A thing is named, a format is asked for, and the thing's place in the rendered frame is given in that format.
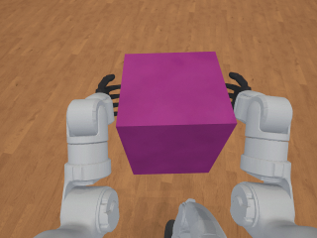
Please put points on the robot right upper arm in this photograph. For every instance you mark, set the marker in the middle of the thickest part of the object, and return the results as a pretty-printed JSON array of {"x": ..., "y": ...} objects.
[{"x": 266, "y": 210}]

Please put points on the robot right hand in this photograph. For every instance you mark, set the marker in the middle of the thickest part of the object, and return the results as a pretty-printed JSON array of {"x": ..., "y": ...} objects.
[{"x": 237, "y": 89}]

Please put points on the carton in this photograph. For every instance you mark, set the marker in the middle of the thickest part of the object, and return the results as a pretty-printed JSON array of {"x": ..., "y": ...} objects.
[{"x": 174, "y": 113}]

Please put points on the robot left upper arm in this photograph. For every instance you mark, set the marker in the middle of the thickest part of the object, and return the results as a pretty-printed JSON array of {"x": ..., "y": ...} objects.
[{"x": 88, "y": 211}]

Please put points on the right robot foot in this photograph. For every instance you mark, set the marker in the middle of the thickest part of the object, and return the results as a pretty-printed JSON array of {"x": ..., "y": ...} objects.
[{"x": 168, "y": 230}]

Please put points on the right robot forearm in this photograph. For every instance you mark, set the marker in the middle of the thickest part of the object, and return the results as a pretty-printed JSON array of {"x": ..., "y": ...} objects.
[{"x": 268, "y": 122}]

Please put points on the robot left hand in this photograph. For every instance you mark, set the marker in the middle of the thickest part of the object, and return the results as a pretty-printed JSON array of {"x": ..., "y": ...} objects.
[{"x": 102, "y": 88}]

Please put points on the robot right shin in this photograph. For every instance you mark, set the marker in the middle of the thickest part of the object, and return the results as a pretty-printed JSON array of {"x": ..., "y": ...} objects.
[{"x": 177, "y": 231}]

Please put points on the left robot forearm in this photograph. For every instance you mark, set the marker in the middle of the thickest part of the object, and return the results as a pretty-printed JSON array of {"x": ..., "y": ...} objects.
[{"x": 87, "y": 123}]

